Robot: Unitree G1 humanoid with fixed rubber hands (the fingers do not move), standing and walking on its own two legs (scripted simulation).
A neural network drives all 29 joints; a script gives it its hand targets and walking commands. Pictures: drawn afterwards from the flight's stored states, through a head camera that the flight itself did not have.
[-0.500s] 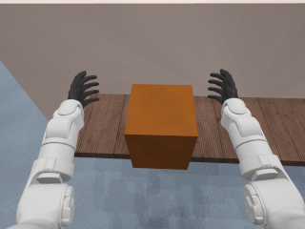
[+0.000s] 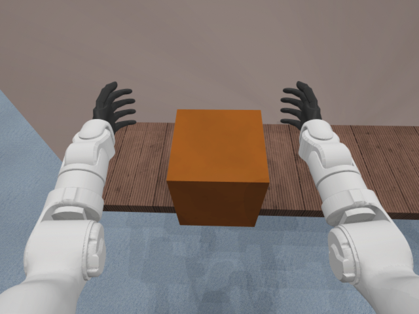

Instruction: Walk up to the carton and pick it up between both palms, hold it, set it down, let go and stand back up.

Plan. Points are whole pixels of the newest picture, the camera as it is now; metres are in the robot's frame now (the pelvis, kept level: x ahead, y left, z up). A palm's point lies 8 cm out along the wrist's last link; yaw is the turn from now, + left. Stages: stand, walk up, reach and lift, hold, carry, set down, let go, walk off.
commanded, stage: reach and lift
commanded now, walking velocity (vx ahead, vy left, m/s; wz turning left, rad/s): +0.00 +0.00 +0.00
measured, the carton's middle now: (217, 171) +0.40 -0.01 -0.01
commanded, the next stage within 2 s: none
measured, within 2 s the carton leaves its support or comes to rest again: neither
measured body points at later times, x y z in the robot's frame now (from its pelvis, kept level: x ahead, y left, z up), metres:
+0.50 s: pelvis +0.00 +0.01 -0.01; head +0.09 +0.01 +0.43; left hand +0.45 +0.19 +0.02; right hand +0.43 -0.17 +0.02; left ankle +0.00 +0.12 -0.75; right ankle +0.00 -0.13 -0.75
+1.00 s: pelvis +0.00 +0.01 -0.01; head +0.09 +0.01 +0.43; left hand +0.45 +0.18 +0.02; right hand +0.43 -0.16 +0.02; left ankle +0.00 +0.12 -0.75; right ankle +0.00 -0.13 -0.75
